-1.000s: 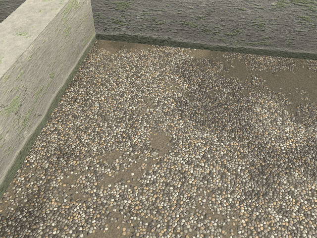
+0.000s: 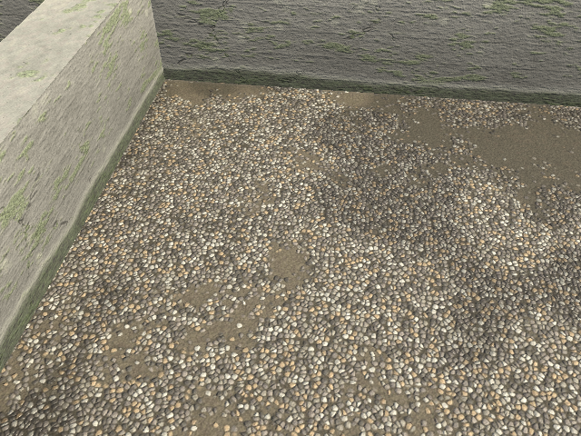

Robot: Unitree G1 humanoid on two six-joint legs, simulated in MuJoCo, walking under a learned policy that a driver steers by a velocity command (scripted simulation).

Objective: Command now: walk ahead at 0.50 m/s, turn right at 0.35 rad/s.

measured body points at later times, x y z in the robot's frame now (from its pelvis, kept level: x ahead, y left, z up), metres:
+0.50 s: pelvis +0.01 +0.00 -0.01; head +0.01 -0.02 +0.44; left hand +0.25 +0.15 -0.07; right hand +0.16 -0.25 -0.09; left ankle +0.01 +0.12 -0.72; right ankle -0.02 -0.08 -0.72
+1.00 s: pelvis -0.01 +0.00 +0.00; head -0.02 +0.00 +0.45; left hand +0.24 +0.13 -0.06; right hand +0.13 -0.24 -0.09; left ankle +0.01 +0.12 -0.72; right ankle -0.02 -0.08 -0.72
